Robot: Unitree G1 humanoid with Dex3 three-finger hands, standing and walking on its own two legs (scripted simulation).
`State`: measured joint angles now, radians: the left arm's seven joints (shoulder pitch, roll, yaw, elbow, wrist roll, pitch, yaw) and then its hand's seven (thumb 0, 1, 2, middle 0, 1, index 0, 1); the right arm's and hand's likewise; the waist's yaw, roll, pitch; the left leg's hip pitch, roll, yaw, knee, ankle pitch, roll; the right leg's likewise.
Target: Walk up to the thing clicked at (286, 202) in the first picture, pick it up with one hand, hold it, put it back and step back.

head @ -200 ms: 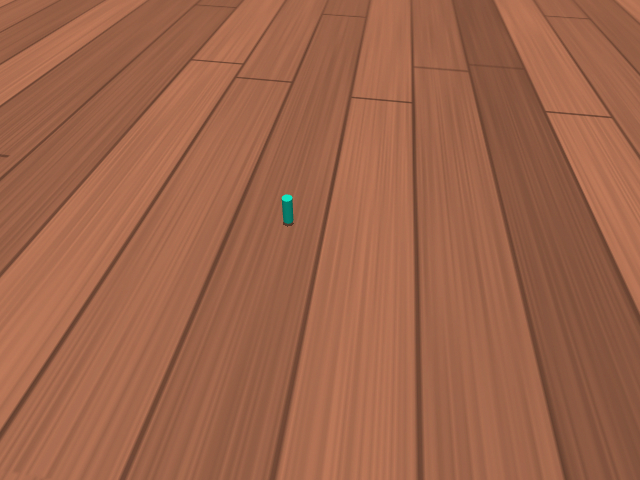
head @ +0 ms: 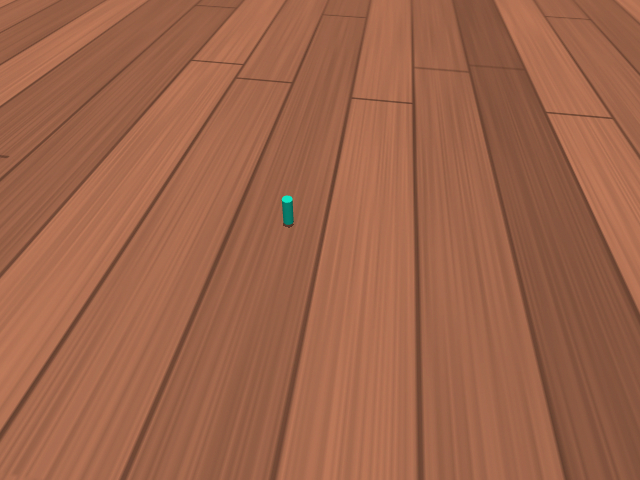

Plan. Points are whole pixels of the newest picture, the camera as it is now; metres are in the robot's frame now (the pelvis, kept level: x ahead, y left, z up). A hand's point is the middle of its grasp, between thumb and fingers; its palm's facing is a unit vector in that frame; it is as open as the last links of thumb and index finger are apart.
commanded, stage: stand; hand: left
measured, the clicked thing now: (287, 210) +1.31 +0.14 -0.71
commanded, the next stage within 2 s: walk up in 0.92 s
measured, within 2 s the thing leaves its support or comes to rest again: neither
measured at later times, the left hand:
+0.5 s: hand out of the picture +0.09 +0.25 -0.16, palm faces -0.03 -0.94 -0.33, open 7.4 cm
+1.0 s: hand out of the picture +0.09 +0.25 -0.15, palm faces -0.02 -0.94 -0.33, open 7.4 cm
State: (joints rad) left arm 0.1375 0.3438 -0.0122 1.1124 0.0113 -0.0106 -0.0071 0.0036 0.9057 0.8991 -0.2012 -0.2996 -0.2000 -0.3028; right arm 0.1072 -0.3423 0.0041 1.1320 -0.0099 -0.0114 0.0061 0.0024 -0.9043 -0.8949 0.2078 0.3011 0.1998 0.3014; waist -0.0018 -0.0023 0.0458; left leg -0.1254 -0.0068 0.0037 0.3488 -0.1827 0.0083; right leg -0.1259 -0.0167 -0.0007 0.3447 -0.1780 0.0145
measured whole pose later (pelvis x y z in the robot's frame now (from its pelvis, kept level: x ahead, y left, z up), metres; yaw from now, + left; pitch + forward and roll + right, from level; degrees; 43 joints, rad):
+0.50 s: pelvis +0.01 +0.00 +0.00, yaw +0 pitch -2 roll +0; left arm 0.12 0.34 -0.01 1.11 0.01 -0.01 -0.01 0.00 0.91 0.90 -0.20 -0.30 -0.20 -0.30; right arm 0.10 -0.34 0.01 1.13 -0.01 -0.01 0.00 0.00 -0.90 -0.89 0.21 0.30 0.20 0.30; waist 0.00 0.00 0.05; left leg -0.11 -0.01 0.00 0.33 -0.19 0.01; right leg -0.10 -0.02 -0.01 0.33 -0.19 0.01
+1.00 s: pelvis +0.02 +0.00 +0.00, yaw +0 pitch -2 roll +1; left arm 0.17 0.37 0.03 1.08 0.03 -0.01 -0.04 0.00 0.90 0.90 -0.20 -0.30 -0.20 -0.30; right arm 0.15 -0.35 -0.03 1.08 -0.03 -0.03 0.03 0.00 -0.90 -0.89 0.21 0.30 0.20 0.30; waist 0.00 -0.01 0.01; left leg -0.12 -0.01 0.01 0.41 -0.34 0.04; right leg -0.17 -0.02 0.00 0.50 -0.41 -0.02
